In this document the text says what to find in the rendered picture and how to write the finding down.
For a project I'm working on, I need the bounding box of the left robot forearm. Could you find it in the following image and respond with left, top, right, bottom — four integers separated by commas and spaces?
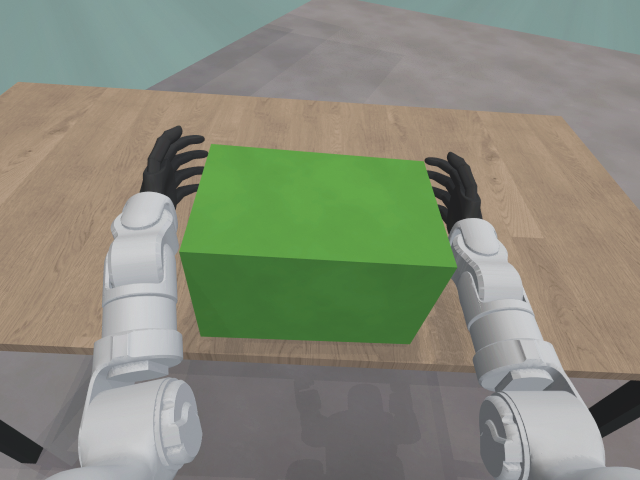
78, 192, 183, 467

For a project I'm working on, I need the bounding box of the right robot upper arm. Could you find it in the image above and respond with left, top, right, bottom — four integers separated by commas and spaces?
479, 391, 640, 480

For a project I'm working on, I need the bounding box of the left robot upper arm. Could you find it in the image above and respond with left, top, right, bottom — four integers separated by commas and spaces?
45, 377, 202, 480

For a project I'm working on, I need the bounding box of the left robot hand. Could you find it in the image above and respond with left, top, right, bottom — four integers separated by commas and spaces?
140, 126, 208, 211

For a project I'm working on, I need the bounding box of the right robot hand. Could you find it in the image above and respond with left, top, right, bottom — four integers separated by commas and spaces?
425, 152, 483, 234

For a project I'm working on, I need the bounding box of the carton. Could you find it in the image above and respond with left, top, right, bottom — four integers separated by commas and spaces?
179, 144, 457, 344

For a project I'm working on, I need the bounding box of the right robot forearm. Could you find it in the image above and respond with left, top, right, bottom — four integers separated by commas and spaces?
448, 218, 605, 464

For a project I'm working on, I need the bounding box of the table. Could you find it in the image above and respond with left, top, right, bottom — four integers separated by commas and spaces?
0, 82, 640, 464

